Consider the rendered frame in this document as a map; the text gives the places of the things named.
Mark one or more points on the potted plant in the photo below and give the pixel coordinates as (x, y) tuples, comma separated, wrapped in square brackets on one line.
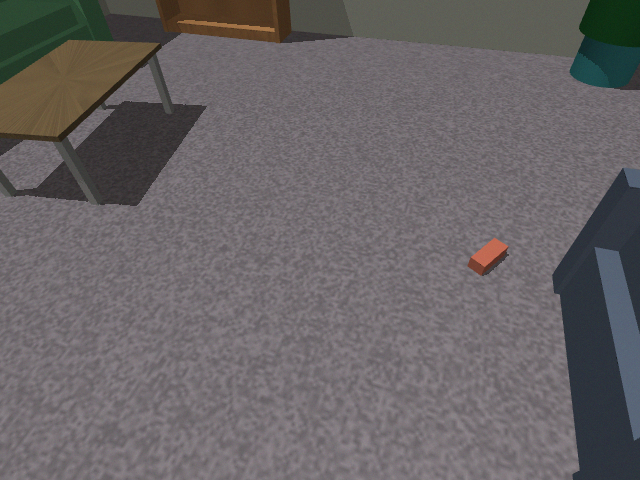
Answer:
[(610, 51)]

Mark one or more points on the coffee table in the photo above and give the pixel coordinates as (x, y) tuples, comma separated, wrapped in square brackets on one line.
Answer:
[(47, 100)]

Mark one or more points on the sofa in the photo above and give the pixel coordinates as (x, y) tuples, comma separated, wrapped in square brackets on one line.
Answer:
[(30, 29)]

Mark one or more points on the bookshelf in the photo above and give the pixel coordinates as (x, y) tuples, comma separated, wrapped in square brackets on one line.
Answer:
[(261, 20)]

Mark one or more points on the armchair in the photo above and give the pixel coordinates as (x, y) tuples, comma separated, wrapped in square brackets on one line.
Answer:
[(599, 285)]

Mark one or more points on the carton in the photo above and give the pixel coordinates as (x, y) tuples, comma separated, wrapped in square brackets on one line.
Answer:
[(487, 256)]

